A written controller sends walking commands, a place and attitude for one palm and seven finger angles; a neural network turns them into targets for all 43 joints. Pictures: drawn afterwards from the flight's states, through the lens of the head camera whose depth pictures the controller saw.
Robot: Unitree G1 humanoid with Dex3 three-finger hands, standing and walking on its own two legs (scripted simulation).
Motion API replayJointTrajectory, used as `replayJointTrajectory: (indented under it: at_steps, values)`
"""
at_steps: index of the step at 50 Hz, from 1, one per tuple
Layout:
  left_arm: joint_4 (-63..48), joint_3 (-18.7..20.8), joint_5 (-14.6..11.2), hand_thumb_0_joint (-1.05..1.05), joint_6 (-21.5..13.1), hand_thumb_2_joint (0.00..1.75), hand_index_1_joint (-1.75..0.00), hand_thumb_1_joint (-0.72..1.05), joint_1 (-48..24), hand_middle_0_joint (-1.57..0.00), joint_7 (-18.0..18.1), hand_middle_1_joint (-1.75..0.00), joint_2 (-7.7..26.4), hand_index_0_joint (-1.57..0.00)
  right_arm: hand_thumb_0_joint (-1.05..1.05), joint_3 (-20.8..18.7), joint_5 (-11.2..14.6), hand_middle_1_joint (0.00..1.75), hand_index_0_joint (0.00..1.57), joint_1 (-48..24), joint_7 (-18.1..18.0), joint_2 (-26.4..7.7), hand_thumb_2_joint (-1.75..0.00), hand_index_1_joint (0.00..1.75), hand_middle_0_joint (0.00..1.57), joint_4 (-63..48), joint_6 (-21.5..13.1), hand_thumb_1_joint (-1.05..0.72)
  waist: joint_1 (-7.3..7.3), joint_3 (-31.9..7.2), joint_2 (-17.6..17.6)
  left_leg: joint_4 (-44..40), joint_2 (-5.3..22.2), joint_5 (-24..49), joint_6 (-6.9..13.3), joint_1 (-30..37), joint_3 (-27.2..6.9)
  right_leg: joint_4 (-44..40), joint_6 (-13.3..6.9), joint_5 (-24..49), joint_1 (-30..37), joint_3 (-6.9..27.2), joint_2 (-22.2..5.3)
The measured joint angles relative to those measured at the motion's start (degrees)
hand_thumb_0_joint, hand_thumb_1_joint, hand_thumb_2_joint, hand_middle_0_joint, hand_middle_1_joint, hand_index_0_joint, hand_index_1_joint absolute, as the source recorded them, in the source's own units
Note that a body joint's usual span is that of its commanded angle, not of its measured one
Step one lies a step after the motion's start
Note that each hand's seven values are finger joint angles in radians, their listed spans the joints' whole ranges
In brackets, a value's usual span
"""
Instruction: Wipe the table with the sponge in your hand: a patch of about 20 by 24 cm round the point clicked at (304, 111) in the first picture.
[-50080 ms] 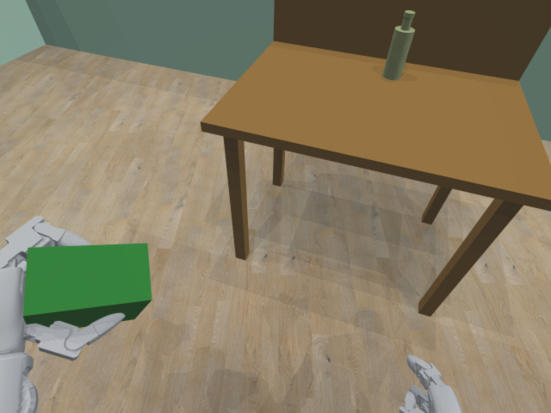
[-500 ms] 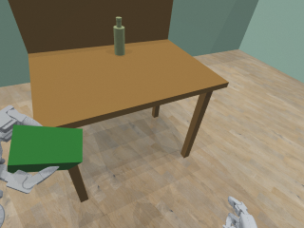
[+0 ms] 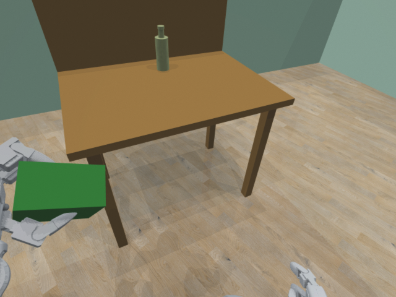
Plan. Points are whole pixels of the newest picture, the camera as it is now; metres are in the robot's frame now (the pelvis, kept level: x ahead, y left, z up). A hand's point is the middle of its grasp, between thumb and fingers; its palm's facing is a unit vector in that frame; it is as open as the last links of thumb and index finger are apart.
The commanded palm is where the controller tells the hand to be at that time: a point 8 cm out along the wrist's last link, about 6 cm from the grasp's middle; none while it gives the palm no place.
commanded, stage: stop stepping back and stand still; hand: left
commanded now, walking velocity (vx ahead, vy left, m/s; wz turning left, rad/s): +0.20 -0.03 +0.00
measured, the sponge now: (71, 193) +0.23 +0.21 +0.18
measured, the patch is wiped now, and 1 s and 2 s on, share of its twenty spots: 0.95 0.95 0.95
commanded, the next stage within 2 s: stand and wait in 0.38 s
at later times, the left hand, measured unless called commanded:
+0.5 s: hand (38, 206) +0.19 +0.24 +0.19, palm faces +0.44 -0.82 -0.37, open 10.1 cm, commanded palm +0.14 +0.27 +0.20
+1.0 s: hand (35, 198) +0.21 +0.26 +0.18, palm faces +0.41 -0.86 -0.31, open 10.1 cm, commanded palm +0.16 +0.30 +0.20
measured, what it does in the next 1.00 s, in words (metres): steps on the spot: right foot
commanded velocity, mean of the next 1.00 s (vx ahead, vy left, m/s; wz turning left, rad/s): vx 0.02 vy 0.01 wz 0.00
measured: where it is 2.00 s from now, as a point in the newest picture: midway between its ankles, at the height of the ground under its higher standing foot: outside the picture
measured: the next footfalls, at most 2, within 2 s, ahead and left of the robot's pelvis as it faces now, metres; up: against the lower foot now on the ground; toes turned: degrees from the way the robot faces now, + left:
right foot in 0.16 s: +0.08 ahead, -0.13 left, +0.00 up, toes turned -1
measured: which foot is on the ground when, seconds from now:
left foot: down 0.00-1.00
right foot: up 0.00-0.14, down 0.16-1.00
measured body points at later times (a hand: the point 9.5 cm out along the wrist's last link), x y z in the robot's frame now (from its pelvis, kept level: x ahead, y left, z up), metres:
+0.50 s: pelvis -0.02 -0.01 +0.01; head -0.04 -0.01 +0.45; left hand +0.16 +0.28 +0.21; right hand +0.14 -0.25 -0.07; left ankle +0.01 +0.11 -0.72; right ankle +0.04 -0.13 -0.72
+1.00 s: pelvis +0.01 +0.02 +0.02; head +0.00 +0.03 +0.47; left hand +0.19 +0.30 +0.20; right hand +0.21 -0.20 -0.04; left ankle +0.01 +0.11 -0.72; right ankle +0.03 -0.13 -0.72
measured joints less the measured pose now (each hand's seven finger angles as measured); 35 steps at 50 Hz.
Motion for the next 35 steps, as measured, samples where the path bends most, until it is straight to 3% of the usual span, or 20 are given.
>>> replayJointTrajectory:
  at_steps: [3,6,8,11,13,15,17,18,20,22,25,28,30,35]
  values:
    - [3.8,-0.5,-0.4,-0.01,0.3,1.06,-1.35,-0.52,-0.9,-0.73,-0.2,-1.33,-1.4,-0.75,0.01,0.2,0.4,0.30,0.20,1.2,0.6,-0.2,-0.90,0.30,0.20,0.6,0.5,-0.90,-0.42,-1.0,2.6,-3.6,1.3,2.3,-0.2,0.9,-1.4,-5.7,0.4,1.5,3.6,-0.7,-1.1]
    - [3.5,-0.7,-0.8,-0.01,0.7,1.06,-1.35,-0.52,0.6,-0.73,-0.3,-1.33,-2.3,-0.74,0.01,0.8,-0.1,0.30,0.20,2.2,0.5,-0.5,-0.90,0.30,0.20,-0.2,1.2,-0.90,-0.36,-0.3,4.3,-3.6,2.9,2.7,-0.9,0.3,-2.2,-23.3,0.6,1.7,11.6,-2.1,-2.2]
    - [1.4,-0.7,-0.7,-0.01,0.9,1.06,-1.35,-0.52,1.4,-0.73,-0.5,-1.33,-1.3,-0.74,0.01,0.9,-0.4,0.30,0.20,2.4,0.4,-0.8,-0.90,0.30,0.20,-1.5,1.6,-0.90,-0.09,1.0,4.2,2.1,3.5,-0.6,-0.4,-2.6,-2.7,-34.0,-0.1,5.6,16.8,-2.6,-2.4]
    - [-0.6,-3.1,-0.5,-0.01,0.8,1.06,-1.35,-0.52,0.1,-0.73,-1.1,-1.33,-3.1,-0.74,0.01,-0.6,-0.3,0.30,0.20,0.3,0.5,-2.3,-0.90,0.30,0.20,0.8,3.1,-0.90,0.62,4.0,6.1,18.3,3.1,-3.6,0.0,-9.2,-6.5,-32.0,-0.2,7.3,16.1,-4.5,-0.7]
    - [-3.0,-3.7,-0.7,-0.01,0.8,1.06,-1.35,-0.52,1.1,-0.73,-1.3,-1.33,-3.7,-0.75,0.01,-1.3,-0.2,0.30,0.20,-0.6,0.6,-2.6,-0.90,0.30,0.20,2.3,4.3,-0.90,1.05,4.4,4.9,22.4,2.4,-2.5,0.2,-11.2,-6.3,-32.5,-0.3,7.4,16.2,-4.3,-0.9]
    - [-5.7,-3.1,-0.9,-0.01,0.4,1.06,-1.35,-0.52,2.9,-0.73,-0.8,-1.33,-3.4,-0.75,0.01,-1.5,-0.4,0.30,0.20,-0.9,0.2,-2.6,-0.90,0.30,0.20,2.2,5.1,-0.90,1.04,4.2,2.9,16.4,2.9,-1.2,0.6,-9.5,-4.9,-33.1,-0.3,7.8,15.9,-3.4,-1.6]
    - [-7.6,-2.4,-1.0,-0.01,-0.2,1.06,-1.35,-0.52,4.2,-0.73,0.2,-1.33,-2.8,-0.75,0.01,-1.6,-0.8,0.30,0.20,-0.7,-0.7,-3.2,-0.90,0.30,0.20,0.6,4.8,-0.90,0.66,3.9,2.4,4.6,3.5,-1.4,1.0,-5.1,-4.5,-32.0,-0.3,6.7,15.1,-3.5,-2.1]
    - [-7.7,-2.0,-1.2,-0.01,-0.5,1.06,-1.35,-0.52,4.2,-0.73,0.7,-1.33,-2.4,-0.75,0.01,-1.9,-0.9,0.30,0.20,-0.9,-1.3,-3.5,-0.90,0.30,0.20,-0.1,4.4,-0.90,0.38,4.1,2.5,2.1,3.5,0.2,-0.3,-4.4,-4.6,-30.5,-0.2,4.8,14.4,-3.4,-2.3]
    - [-6.1,-1.2,-1.1,-0.01,-0.3,1.06,-1.35,-0.52,3.4,-0.73,1.6,-1.33,-1.6,-0.75,0.01,-2.2,-0.9,0.30,0.20,-1.4,-1.9,-3.0,-0.90,0.30,0.20,-0.7,3.8,-0.90,0.40,4.6,1.9,1.8,2.8,1.8,-1.6,-3.8,-3.8,-26.6,0.3,-0.8,13.5,-1.4,-1.9]
    - [-3.3,-0.6,-0.9,-0.01,0.4,1.06,-1.35,-0.52,2.5,-0.73,2.0,-1.33,-1.1,-0.75,0.01,-2.0,-0.8,0.30,0.20,-1.3,-1.7,-2.1,-0.90,0.30,0.20,-1.1,2.8,-0.90,0.01,4.3,1.8,0.0,2.1,3.0,-1.9,-2.5,-3.6,-26.7,0.8,-1.8,14.5,-0.6,-1.3]
    - [-0.5,-0.7,-0.8,-0.01,0.7,1.06,-1.35,-0.52,1.6,-0.73,1.9,-1.33,-1.3,-0.75,0.01,-1.0,-1.0,0.30,0.20,-1.2,-0.9,-1.8,-0.90,0.30,0.20,-1.5,2.2,-0.90,-0.56,4.2,3.3,-0.1,2.2,3.0,-2.0,-2.0,-5.0,-35.5,0.1,9.4,18.5,-1.7,-0.2]
    - [-0.5,-2.4,-0.8,-0.01,1.0,1.06,-1.35,-0.52,2.0,-0.73,1.3,-1.33,-3.3,-0.74,0.01,-0.8,-1.0,0.30,0.20,-2.0,0.1,-1.7,-0.90,0.30,0.20,-0.4,3.0,-0.90,-0.09,4.0,4.3,2.4,2.0,1.5,-1.3,-2.7,-6.3,-37.7,-0.1,9.7,19.7,-2.5,0.2]
    - [-1.9,-3.4,-0.9,-0.01,1.0,1.06,-1.35,-0.52,3.1,-0.73,1.3,-1.33,-4.3,-0.74,0.01,-0.6,-1.2,0.30,0.20,-2.3,0.2,-1.7,-0.90,0.30,0.20,-0.2,3.5,-0.90,0.32,4.0,4.0,-1.6,1.9,3.1,-1.0,-1.0,-6.2,-38.6,0.3,9.6,20.0,-2.3,0.2]
    - [-2.4,-3.4,-0.5,-0.01,0.2,1.06,-1.35,-0.52,4.6,-0.73,2.0,-1.33,-3.5,-0.75,0.01,0.0,-1.5,0.30,0.20,-2.9,-0.9,-0.6,-0.90,0.30,0.20,-1.2,3.7,-0.90,1.54,4.5,2.0,-6.5,0.1,5.1,-0.8,1.7,-4.4,-40.3,1.6,10.2,21.0,-0.5,-1.6]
